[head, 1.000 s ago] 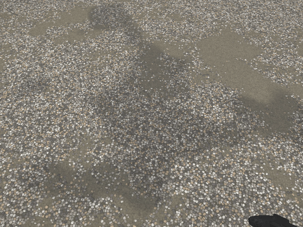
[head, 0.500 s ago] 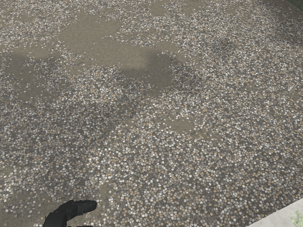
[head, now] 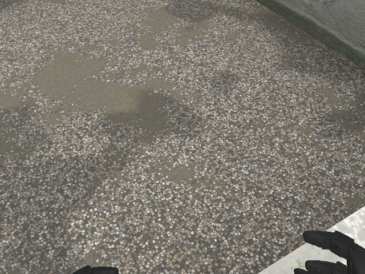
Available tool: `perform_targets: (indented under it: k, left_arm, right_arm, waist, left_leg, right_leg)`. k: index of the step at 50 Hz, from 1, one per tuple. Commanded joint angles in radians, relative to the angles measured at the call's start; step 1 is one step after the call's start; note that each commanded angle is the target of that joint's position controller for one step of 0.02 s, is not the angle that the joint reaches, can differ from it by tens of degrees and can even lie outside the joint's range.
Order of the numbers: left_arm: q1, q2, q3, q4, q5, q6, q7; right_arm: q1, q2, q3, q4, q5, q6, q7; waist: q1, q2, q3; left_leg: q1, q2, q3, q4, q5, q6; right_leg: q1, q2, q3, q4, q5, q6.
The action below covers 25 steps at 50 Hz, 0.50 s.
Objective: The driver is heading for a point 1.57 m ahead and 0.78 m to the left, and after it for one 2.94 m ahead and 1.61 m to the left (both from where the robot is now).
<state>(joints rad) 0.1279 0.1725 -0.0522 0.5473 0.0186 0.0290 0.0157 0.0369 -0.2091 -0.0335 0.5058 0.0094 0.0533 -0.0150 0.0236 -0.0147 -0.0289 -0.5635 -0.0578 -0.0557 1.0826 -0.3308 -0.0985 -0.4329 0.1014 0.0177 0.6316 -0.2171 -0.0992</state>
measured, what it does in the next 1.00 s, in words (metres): steps on the spot, turning left: left foot, then left foot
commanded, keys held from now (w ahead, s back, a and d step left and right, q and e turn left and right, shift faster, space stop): w+q+shift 0.86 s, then w+e+shift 0.14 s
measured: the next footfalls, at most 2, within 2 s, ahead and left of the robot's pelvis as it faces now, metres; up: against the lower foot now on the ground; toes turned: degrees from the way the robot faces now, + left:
left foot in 0.12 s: +0.01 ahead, +0.09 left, +0.00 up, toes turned +4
left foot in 0.64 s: +0.02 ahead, +0.13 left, +0.00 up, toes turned +38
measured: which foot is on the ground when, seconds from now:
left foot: up 0.00-0.10, down 0.12-0.32, up 0.34-0.62, down 0.64-1.00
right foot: down 0.00-0.68, up 0.70-0.94, down 0.96-1.00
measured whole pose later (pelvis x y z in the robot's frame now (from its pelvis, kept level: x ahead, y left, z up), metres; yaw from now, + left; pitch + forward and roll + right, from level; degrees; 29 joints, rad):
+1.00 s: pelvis +0.02 +0.02 -0.01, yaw +44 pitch +0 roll +0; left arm 0.04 0.16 -0.02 0.52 0.01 0.01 0.02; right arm 0.05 -0.19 0.00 0.54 0.02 0.04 0.01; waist -0.01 0.02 0.00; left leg -0.44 -0.16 -0.10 0.77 -0.33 0.07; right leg -0.42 -0.03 0.01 0.78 -0.39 0.02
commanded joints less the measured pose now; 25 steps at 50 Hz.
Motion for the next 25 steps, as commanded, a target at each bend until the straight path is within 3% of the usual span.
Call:
perform_targets:
  k: [1,3,5,6,7,8,9,10,12,14,16,17,19,22,23,25]
  left_arm:
    - [-0.177,0.135,0.043,-0.141,-0.003,-0.049,0.001]
    - [-0.132,0.152,0.056,-0.126,-0.008,-0.052,0.000]
    - [-0.109,0.156,0.063,-0.116,-0.013,-0.044,0.002]
    - [-0.111,0.148,0.066,-0.104,-0.024,-0.035,0.007]
    - [-0.104,0.115,0.066,-0.100,-0.024,-0.027,0.015]
    - [-0.103,0.082,0.063,-0.101,-0.021,-0.021,0.021]
    - [-0.176,0.122,0.066,-0.142,-0.027,-0.018,0.014]
    - [-0.253,0.145,0.075,-0.176,-0.027,-0.024,0.007]
    - [-0.171,0.141,0.079,-0.157,-0.024,-0.039,-0.012]
    - [-0.119,0.138,0.086,-0.117,-0.001,-0.041,-0.006]
    - [-0.025,0.170,0.106,-0.081,0.006,-0.036,0.010]
    - [0.013,0.206,0.115,-0.066,0.008,-0.030,0.019]
    - [0.027,0.198,0.111,-0.057,0.013,-0.031,0.035]
    - [0.002,0.189,0.103,-0.044,0.008,-0.051,0.042]
    - [0.005,0.182,0.102,-0.036,0.003,-0.057,0.036]
    - [0.038,0.187,0.105,-0.016,0.016,-0.058,0.027]
  right_arm:
    - [-0.036,-0.055,-0.005,-0.071,0.017,-0.001,0.004]
    - [-0.047,-0.062,0.000,-0.067,0.027,-0.001,0.011]
    - [0.005,-0.059,0.006,-0.046,0.027,0.001,0.026]
    - [0.071,-0.037,0.011,-0.017,0.013,0.002,0.029]
    - [0.136,-0.029,0.012,0.013,-0.008,0.000,0.037]
    - [0.138,-0.038,0.009,0.018,-0.013,-0.007,0.043]
    - [0.025,-0.125,-0.020,-0.024,0.022,-0.003,0.045]
    - [-0.045,-0.156,-0.030,-0.064,0.026,-0.003,0.039]
    - [-0.190,-0.163,-0.027,-0.099,0.021,-0.023,0.019]
    - [-0.160,-0.111,-0.017,-0.099,0.035,-0.038,0.025]
    - [-0.090,-0.066,-0.013,-0.082,0.051,-0.045,0.031]
    - [-0.056,-0.069,-0.019,-0.073,0.051,-0.039,0.028]
    - [-0.075,-0.081,-0.030,-0.076,0.030,-0.026,0.029]
    - [-0.046,-0.071,-0.022,-0.064,0.009,-0.005,0.039]
    - [-0.054,-0.078,-0.021,-0.065,0.008,0.006,0.041]
    - [-0.122,-0.067,-0.008,-0.089,0.007,0.014,0.040]
  waist:
    - [-0.018,-0.071,-0.106]
    - [0.010,-0.075,-0.085]
    - [0.002,-0.065,-0.061]
    - [-0.026,-0.047,-0.045]
    - [-0.033,0.007,-0.033]
    - [-0.019,0.104,-0.025]
    - [-0.039,0.205,0.045]
    - [-0.050,0.206,0.059]
    - [0.038,0.176,0.015]
    - [0.041,0.068,-0.027]
    - [0.060,-0.121,-0.119]
    - [0.066,-0.199,-0.118]
    - [0.048,-0.116,-0.077]
    - [0.000,-0.076,-0.067]
    - [0.006,-0.080,-0.058]
    - [0.032,-0.074,-0.028]
  left_leg:
    - [0.179,0.020,-0.029,-0.124,0.029,0.031]
    - [0.246,0.031,0.018,-0.242,-0.002,0.071]
    - [0.344,0.027,0.067,-0.391,-0.016,0.123]
    - [0.423,0.021,0.097,-0.518,0.019,0.156]
    - [0.517,0.009,0.073,-0.560,0.031,0.186]
    - [0.563,0.072,-0.039,-0.538,0.068,0.229]
    - [0.391,0.209,-0.342,-0.633,-0.090,0.292]
    - [0.307,0.252,-0.458,-0.716,-0.150,0.302]
    - [0.155,0.192,-0.382,-0.715,-0.051,0.259]
    - [0.068,0.104,-0.283,-0.657,-0.036,0.225]
    - [0.018,0.000,-0.116,-0.441,-0.060,0.188]
    - [-0.032,-0.027,-0.039,-0.309,-0.084,0.188]
    - [-0.091,0.029,-0.032,-0.116,-0.089,0.191]
    - [-0.052,0.083,-0.011,-0.032,-0.037,0.169]
    - [-0.040,0.096,0.002,-0.044,-0.044,0.160]
    - [-0.048,0.122,0.029,-0.093,-0.039,0.141]
  right_leg:
    - [-0.014,-0.276,0.312,-0.328,-0.177,0.036]
    - [0.021,-0.278,0.283,-0.359,-0.157,0.052]
    - [0.039,-0.258,0.229,-0.376,-0.146,0.079]
    - [0.050,-0.225,0.174,-0.348,-0.135,0.114]
    - [0.010,-0.149,0.077,-0.251,-0.095,0.167]
    - [-0.062,-0.069,-0.037,-0.073,-0.057,0.200]
    - [-0.145,-0.048,-0.086,-0.001,-0.051,0.197]
    - [-0.136,-0.074,-0.028,0.059,-0.043,0.184]
    - [0.093,-0.089,0.001,0.041,-0.001,0.155]
    - [0.315,-0.106,-0.022,-0.037,0.059,0.137]
    - [0.474,-0.235,0.113,-0.178,-0.049,0.137]
    - [0.480,-0.320,0.218,-0.261,-0.153,0.131]
    - [0.395,-0.403,0.294,-0.293,-0.204,0.113]
    - [0.291,-0.403,0.184,-0.279,-0.176,0.099]
    - [0.277,-0.396,0.123,-0.266,-0.134,0.095]
    - [0.253,-0.407,0.064,-0.264,-0.112,0.066]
